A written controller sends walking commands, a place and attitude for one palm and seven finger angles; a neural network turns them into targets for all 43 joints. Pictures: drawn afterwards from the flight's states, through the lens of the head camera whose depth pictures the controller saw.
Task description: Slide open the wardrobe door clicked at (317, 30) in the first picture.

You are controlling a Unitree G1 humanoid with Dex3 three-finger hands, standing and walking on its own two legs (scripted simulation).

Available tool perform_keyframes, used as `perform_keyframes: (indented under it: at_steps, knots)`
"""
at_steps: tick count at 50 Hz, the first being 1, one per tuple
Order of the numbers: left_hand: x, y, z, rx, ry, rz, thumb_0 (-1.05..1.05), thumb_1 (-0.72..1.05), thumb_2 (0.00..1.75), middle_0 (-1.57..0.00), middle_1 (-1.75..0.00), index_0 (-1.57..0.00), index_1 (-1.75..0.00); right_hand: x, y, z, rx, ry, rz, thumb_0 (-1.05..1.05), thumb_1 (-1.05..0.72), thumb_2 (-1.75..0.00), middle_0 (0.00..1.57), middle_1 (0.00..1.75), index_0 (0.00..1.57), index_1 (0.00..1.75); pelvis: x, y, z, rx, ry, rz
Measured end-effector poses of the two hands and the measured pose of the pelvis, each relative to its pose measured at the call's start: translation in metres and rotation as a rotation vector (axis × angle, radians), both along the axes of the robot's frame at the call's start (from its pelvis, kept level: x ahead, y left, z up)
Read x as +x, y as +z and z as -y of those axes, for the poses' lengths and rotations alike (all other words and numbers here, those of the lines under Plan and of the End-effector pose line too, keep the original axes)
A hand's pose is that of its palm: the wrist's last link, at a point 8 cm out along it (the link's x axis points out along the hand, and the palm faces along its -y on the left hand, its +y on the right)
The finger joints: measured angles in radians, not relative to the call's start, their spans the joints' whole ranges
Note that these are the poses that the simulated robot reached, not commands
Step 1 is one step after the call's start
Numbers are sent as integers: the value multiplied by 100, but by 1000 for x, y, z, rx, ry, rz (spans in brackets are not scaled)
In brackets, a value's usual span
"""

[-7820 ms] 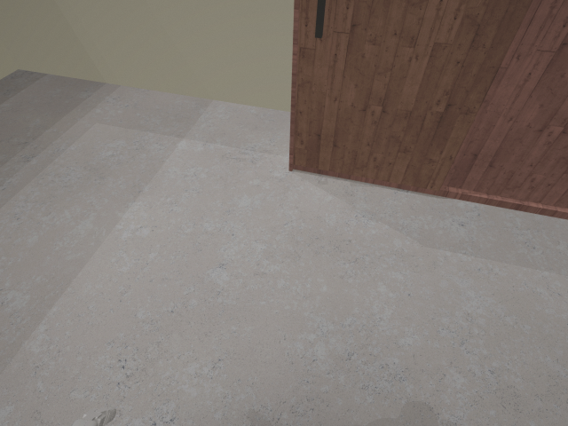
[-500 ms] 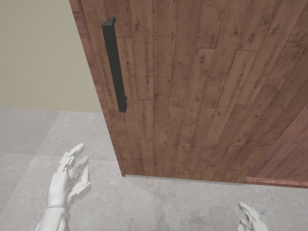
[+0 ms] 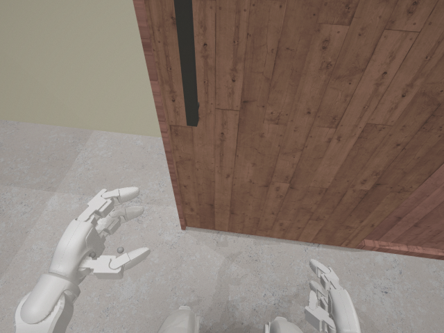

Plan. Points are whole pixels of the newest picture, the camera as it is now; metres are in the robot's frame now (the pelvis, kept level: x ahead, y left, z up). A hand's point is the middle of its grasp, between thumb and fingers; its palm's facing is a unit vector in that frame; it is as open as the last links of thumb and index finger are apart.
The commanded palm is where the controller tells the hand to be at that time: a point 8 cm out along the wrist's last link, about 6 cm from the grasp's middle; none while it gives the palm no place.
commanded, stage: raise the hand with hooked fingers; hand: left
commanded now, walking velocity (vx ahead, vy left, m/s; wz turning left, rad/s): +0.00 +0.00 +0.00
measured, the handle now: (190, 56) +0.58 +0.11 +0.19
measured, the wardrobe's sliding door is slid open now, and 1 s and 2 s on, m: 0.00 0.00 0.00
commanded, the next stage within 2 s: move the hooked fingers beside the handle in 1.36 s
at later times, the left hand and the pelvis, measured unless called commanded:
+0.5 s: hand (73, 201) +0.27 +0.24 +0.13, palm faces +0.03 -1.00 -0.07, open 13.4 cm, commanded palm +0.24 +0.29 +0.13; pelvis +0.03 +0.00 +0.03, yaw +0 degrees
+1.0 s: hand (65, 158) +0.32 +0.27 +0.17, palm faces -0.02 -1.00 -0.03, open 14.0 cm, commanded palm +0.29 +0.31 +0.17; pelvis +0.04 -0.01 +0.05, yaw -1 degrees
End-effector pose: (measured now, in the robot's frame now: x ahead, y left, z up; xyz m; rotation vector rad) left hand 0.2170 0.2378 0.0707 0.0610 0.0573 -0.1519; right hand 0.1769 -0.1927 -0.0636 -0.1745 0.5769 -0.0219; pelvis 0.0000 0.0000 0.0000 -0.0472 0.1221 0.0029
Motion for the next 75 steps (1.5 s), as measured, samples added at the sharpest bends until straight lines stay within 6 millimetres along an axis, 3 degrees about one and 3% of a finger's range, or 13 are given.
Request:
perform_keyframes:
  at_steps: [3, 8, 17, 25, 31, 45, 55, 75]
  knots:
    - [1, 3, -12, -24, 68, -62, 1, 17, 59, -26, -77, -25, -77, -19, 3, 8, -1, -60, -32, 2, -90, -90, 21, 30, 20, 30, 4, 8, -2, 11, -15, 6]
    - [-8, 27, -38, 9, 205, 37, 0, 5, 54, -27, -84, -26, -84, -32, 10, 31, -71, -75, -66, 2, -90, -90, 21, 30, 20, 30, 10, 16, -2, 12, -12, 19]
    - [10, 27, -38, 15, 104, 17, 0, -16, 45, -28, -98, -27, -98, -12, 31, 59, -158, -76, -3, 2, -90, -90, 20, 30, 20, 30, 15, 22, -1, 8, -1, 37]
    - [30, 66, -60, 6, 181, 115, 0, -35, 37, -30, -110, -29, -110, 19, 53, 50, -129, -49, 87, 2, -91, -90, 20, 30, 20, 30, 27, 33, 4, 13, -4, 68]
    - [41, 70, -69, -3, 173, 45, -1, -45, 33, -30, -116, -29, -116, 33, 53, 41, -102, -14, 85, 2, -90, -90, 20, 30, 20, 30, 33, 39, 6, 16, -3, 77]
    - [76, 103, -85, -11, 174, 87, -1, -50, 31, -30, -119, -30, -120, 24, 48, 51, -111, -46, -7, 2, -90, -90, 20, 30, 20, 30, 42, 50, 10, 24, -9, 93]
    - [85, 88, -75, -45, 134, 27, -1, -50, 31, -30, -119, -30, -120, 12, 50, 63, -122, -86, -31, 2, -90, -90, 20, 30, 20, 30, 44, 52, 8, 33, -28, 85]
    - [75, 99, -79, -35, 160, 64, -1, -50, 30, -30, -120, -30, -120, 19, 54, 50, -99, -61, 2, 2, -90, -90, 20, 30, 20, 30, 39, 55, 7, 35, -21, 108]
